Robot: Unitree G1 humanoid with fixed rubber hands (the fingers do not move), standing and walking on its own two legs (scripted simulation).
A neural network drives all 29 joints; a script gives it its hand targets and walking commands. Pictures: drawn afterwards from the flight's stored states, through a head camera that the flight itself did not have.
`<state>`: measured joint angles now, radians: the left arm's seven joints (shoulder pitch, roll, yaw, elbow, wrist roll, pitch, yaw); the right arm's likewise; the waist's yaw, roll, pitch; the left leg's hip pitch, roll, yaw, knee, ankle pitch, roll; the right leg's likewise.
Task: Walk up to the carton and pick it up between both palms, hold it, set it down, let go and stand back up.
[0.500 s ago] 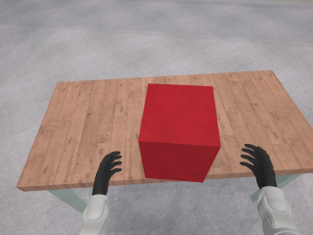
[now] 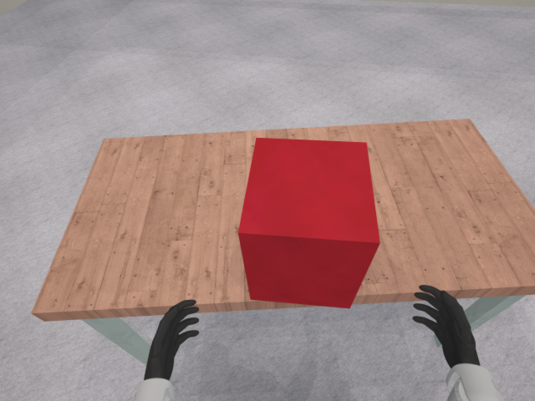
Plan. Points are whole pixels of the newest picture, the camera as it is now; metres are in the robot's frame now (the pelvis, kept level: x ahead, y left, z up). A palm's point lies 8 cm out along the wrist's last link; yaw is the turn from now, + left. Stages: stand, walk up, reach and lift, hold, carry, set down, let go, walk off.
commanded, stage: set down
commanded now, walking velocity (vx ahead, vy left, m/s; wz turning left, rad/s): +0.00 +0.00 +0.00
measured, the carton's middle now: (304, 226) +0.44 -0.07 -0.05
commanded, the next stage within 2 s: none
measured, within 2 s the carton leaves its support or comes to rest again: neither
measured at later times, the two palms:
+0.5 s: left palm (152, 400) +0.17 +0.19 -0.08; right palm (449, 377) +0.17 -0.25 -0.07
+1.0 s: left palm out of the picture +0.15 +0.20 -0.09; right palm (446, 397) +0.15 -0.23 -0.08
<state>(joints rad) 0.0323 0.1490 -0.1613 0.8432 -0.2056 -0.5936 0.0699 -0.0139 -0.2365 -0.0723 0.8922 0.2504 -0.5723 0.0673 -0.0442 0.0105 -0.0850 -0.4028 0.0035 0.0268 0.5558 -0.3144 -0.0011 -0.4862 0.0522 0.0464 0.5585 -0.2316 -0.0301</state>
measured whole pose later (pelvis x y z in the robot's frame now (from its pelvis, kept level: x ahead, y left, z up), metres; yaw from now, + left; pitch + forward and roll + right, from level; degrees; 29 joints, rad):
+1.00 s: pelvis +0.01 +0.01 +0.01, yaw +1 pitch +2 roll -1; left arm 0.24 0.18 -0.13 0.58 -0.07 0.00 0.07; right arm 0.18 -0.17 -0.11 0.83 0.07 -0.26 0.05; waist -0.01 -0.02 -0.03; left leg -0.21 0.01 0.01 0.49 -0.32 0.00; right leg -0.28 0.06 0.04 0.47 -0.23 -0.03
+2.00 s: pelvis -0.02 +0.00 +0.00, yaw +1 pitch +2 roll +0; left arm -0.04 0.15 0.01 0.65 0.05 0.52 0.02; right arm -0.04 -0.08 -0.12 0.91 -0.06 0.08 -0.02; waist 0.00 -0.01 0.08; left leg -0.29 0.01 0.02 0.52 -0.28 0.00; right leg -0.35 0.04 0.01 0.50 -0.19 -0.03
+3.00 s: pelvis +0.00 +0.00 +0.01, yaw +1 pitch +0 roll -1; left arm 0.23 0.25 -0.02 0.32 0.01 0.36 -0.01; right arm 0.12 -0.18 -0.09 0.75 0.01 -0.07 0.07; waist 0.02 -0.03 0.02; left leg -0.13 0.03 0.04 0.40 -0.26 0.00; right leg -0.19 0.05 0.02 0.36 -0.16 -0.03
